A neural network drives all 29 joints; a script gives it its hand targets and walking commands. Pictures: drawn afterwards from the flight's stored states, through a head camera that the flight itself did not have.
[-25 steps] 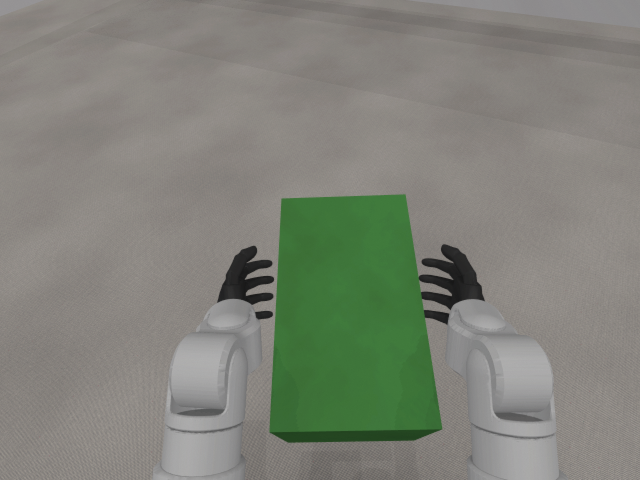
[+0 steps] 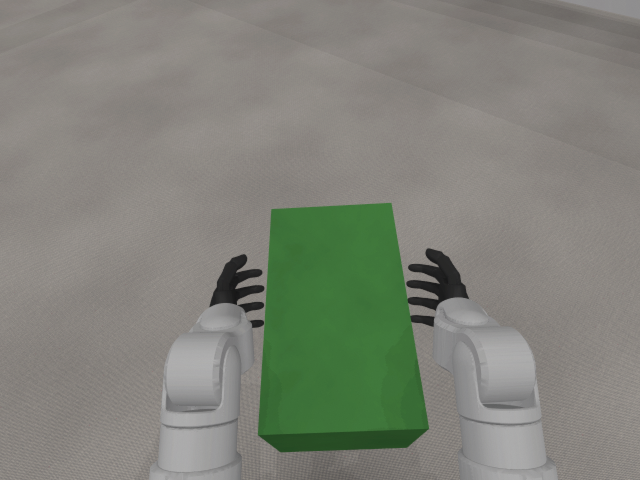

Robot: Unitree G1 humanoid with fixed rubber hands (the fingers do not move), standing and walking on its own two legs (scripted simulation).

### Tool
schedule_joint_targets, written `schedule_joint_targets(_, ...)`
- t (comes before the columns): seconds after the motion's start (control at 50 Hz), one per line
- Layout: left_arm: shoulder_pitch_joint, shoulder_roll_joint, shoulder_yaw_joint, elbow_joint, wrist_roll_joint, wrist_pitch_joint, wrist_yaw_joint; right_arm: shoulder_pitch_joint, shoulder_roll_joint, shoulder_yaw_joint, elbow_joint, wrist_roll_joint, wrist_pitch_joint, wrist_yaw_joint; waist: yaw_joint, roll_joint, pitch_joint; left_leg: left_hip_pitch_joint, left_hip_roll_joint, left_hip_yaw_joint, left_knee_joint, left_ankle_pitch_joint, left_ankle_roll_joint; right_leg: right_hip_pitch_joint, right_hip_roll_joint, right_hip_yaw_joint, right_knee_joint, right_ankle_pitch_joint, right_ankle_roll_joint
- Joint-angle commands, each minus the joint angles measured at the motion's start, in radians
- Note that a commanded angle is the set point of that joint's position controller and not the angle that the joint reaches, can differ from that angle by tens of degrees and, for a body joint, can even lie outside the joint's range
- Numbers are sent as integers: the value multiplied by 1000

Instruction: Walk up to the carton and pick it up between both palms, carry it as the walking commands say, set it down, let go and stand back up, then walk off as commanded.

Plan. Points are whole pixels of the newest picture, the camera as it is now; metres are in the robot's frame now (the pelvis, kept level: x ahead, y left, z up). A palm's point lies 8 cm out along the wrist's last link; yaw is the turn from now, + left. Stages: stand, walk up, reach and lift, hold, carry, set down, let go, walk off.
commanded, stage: carry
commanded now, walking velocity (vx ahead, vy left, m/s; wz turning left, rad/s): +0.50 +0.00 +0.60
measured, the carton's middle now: (337, 324) +0.31 -0.01 -0.01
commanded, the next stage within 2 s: none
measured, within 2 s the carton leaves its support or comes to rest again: neither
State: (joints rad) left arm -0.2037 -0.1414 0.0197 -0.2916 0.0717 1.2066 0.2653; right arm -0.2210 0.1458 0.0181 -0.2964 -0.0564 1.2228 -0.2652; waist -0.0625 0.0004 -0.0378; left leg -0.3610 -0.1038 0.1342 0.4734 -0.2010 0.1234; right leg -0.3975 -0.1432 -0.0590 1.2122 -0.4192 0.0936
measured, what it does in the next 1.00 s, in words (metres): walks ahead, turning left: right foot, then left foot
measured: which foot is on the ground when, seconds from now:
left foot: down 0.00-0.32, up 0.34-0.68, down 0.70-1.00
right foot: up 0.00-0.28, down 0.30-0.72, up 0.74-1.00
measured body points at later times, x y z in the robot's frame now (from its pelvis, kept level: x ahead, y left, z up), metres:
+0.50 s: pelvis +0.32 +0.00 +0.02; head +0.34 +0.00 +0.47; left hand +0.52 +0.25 +0.10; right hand +0.64 +0.01 +0.10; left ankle +0.26 +0.08 -0.67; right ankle +0.31 -0.12 -0.73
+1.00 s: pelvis +0.61 +0.20 +0.02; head +0.63 +0.23 +0.46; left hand +0.76 +0.48 +0.08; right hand +0.91 +0.27 +0.10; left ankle +0.51 +0.19 -0.73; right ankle +0.77 +0.09 -0.68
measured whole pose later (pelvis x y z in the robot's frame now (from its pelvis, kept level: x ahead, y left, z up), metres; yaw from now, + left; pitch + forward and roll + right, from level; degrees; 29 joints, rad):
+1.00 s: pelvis +0.61 +0.20 +0.02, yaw +38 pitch +6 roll -1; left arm -0.16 -0.14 -0.01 -0.38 0.06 1.16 0.27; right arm -0.14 0.13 0.04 -0.42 -0.04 1.18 -0.24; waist -0.04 -0.01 -0.04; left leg -0.13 -0.10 -0.05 0.28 -0.25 0.11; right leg -0.60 -0.13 -0.04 0.78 -0.25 0.11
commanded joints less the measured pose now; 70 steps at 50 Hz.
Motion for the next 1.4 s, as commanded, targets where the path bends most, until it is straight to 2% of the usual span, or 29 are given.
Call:
schedule_joint_targets(0.0, -322, -1075, -473, -158, -301, -74, -215, -333, 1112, 512, -160, 349, -69, 244, 42, 21, -372, 457, 292, -380, -157, 599, 87, -189, -6, 28, -199, 35, 10)
schedule_joint_targets(0.06, -268, -1076, -480, -160, -300, -85, -205, -292, 1059, 499, -193, 337, -82, 242, 37, 59, -378, 467, 278, -367, -160, 583, 107, -182, 23, -3, -348, 57, 17)
schedule_joint_targets(0.24, -287, -973, -523, -186, -323, -40, -194, -206, 926, 443, -181, 277, -45, 218, 33, 135, -276, 366, 206, -252, -35, 702, 27, 102, 118, -146, -741, 255, -23)
schedule_joint_targets(0.26, -286, -967, -518, -177, -318, -35, -192, -215, 915, 441, -175, 277, -40, 215, 55, 111, -320, 238, 193, -209, 65, 651, 0, 335, 91, -142, -801, 309, -39)
schedule_joint_targets(0.28, -258, -955, -501, -162, -304, -30, -188, -244, 904, 442, -177, 283, -35, 216, 91, 37, -379, 59, 151, -163, 259, 506, -32, 577, -26, -27, -851, 271, -72)
schedule_joint_targets(0.3, -232, -937, -476, -139, -277, -33, -185, -278, 898, 466, -197, 296, -25, 224, 103, -261, -409, -198, 55, -77, 541, 47, -73, 722, -324, 343, -944, 441, -197)
schedule_joint_targets(0.32, -218, -962, -451, -129, -273, -41, -181, -323, 916, 492, -220, 324, -25, 230, 89, -303, -412, -311, 50, -130, 700, -280, -76, 728, -398, 474, -941, 562, -275)
schedule_joint_targets(0.36, -252, -997, -469, -172, -296, -46, -192, -308, 959, 495, -203, 329, -29, 233, 88, -79, -337, -313, 152, -182, 718, -203, -78, 610, -354, 286, -926, 513, -265)
schedule_joint_targets(0.38, -267, -998, -474, -174, -303, -47, -197, -298, 969, 487, -182, 319, -30, 233, 87, -49, -283, -317, 177, -170, 619, -187, -85, 561, -321, 194, -969, 422, -227)
schedule_joint_targets(0.5, -294, -967, -490, -195, -350, -46, -222, -240, 985, 458, -170, 256, -60, 197, 83, -170, -205, -232, 129, 4, 277, -41, -88, 500, -233, -152, -1006, 600, -163)
schedule_joint_targets(0.56, -293, -951, -496, -215, -353, -38, -224, -233, 979, 460, -187, 249, -55, 185, 86, -196, -176, -180, 99, 73, 179, 23, -65, 507, -206, -237, -961, 702, -140)
schedule_joint_targets(0.6, -289, -933, -494, -224, -351, -33, -221, -238, 968, 459, -194, 249, -45, 181, 87, -210, -179, -120, 58, 125, 126, 62, -50, 532, -191, -283, -884, 908, -122)
schedule_joint_targets(0.66, -275, -902, -496, -234, -333, -23, -216, -224, 947, 458, -177, 255, -31, 180, 58, -218, -294, 175, -42, 149, 29, 68, 0, 485, -154, -333, -556, 1114, -55)
schedule_joint_targets(0.68, -293, -882, -491, -237, -324, -21, -214, -242, 943, 461, -182, 264, -27, 184, 27, -187, -330, 352, -12, 57, -36, 81, 34, 339, -119, -317, -361, 925, -8)
schedule_joint_targets(0.7, -301, -875, -483, -223, -312, -15, -209, -270, 932, 461, -175, 273, -22, 187, 25, -39, -282, 468, 179, -320, -122, 60, 94, 57, -39, -258, -118, 407, 29)
schedule_joint_targets(0.72, -271, -875, -478, -214, -300, -12, -205, -256, 925, 459, -134, 291, -17, 196, 31, 233, -382, 686, 399, -795, -172, 280, 233, -260, 113, -115, 119, -92, 37)
schedule_joint_targets(0.74, -253, -912, -466, -171, -286, -16, -204, -292, 969, 479, -150, 307, -20, 202, 35, 157, -399, 711, 414, -732, -163, 428, 216, -350, 44, 32, 170, -108, 9)
schedule_joint_targets(0.8, -316, -1038, -489, -193, -313, -58, -217, -325, 1105, 518, -188, 339, -57, 232, 39, -9, -360, 512, 334, -461, -138, 608, 116, -259, -40, 84, -24, 37, -2)
schedule_joint_targets(0.9, -242, -1055, -504, -194, -306, -89, -206, -251, 1044, 507, -231, 330, -86, 240, 36, 57, -368, 506, 302, -378, -180, 619, 109, -222, 2, 28, -321, 96, 24)
schedule_joint_targets(1.02, -255, -990, -549, -221, -323, -59, -192, -176, 943, 464, -228, 289, -63, 228, 27, 157, -254, 437, 214, -254, -162, 796, 30, -97, 92, -84, -619, 286, 7)
schedule_joint_targets(1.08, -267, -953, -543, -214, -324, -41, -189, -168, 912, 456, -209, 277, -50, 216, 40, 151, -268, 333, 178, -189, -41, 759, 3, 181, 147, -170, -808, 350, -8)
schedule_joint_targets(1.1, -271, -948, -535, -211, -319, -38, -187, -180, 903, 454, -207, 280, -47, 215, 65, 120, -335, 193, 160, -144, 107, 680, -25, 443, 110, -155, -842, 400, -25)
schedule_joint_targets(1.12, -236, -941, -511, -202, -299, -36, -183, -230, 890, 461, -222, 292, -43, 219, 113, 30, -412, 31, 136, -110, 362, 466, -53, 652, -59, 21, -857, 299, -64)
schedule_joint_targets(1.14, -243, -926, -486, -185, -282, -40, -181, -273, 888, 491, -255, 308, -33, 229, 97, -302, -418, -245, 15, -57, 600, -133, -89, 759, -351, 431, -945, 485, -195)
schedule_joint_targets(1.16, -223, -958, -471, -183, -297, -46, -179, -286, 907, 511, -266, 326, -32, 230, 85, -269, -446, -275, 80, -160, 744, -241, -73, 719, -397, 491, -931, 469, -256)
schedule_joint_targets(1.2, -233, -997, -482, -192, -309, -45, -191, -276, 953, 510, -229, 323, -29, 232, 88, -94, -336, -290, 165, -202, 715, -160, -73, 575, -341, 294, -946, 390, -233)
schedule_joint_targets(1.22, -248, -1003, -484, -193, -316, -45, -198, -278, 964, 503, -214, 315, -30, 232, 87, -82, -274, -299, 186, -183, 607, -142, -81, 522, -304, 197, -989, 324, -198)
schedule_joint_targets(1.26, -283, -1002, -484, -199, -340, -47, -210, -259, 978, 480, -188, 287, -42, 223, 82, -140, -230, -257, 161, -98, 458, -113, -97, 472, -256, 39, -1022, 413, -168)
schedule_joint_targets(1.38, -271, -959, -498, -226, -361, -37, -218, -218, 970, 464, -202, 248, -56, 187, 84, -197, -196, -141, 110, 53, 186, -4, -79, 455, -209, -205, -985, 613, -137)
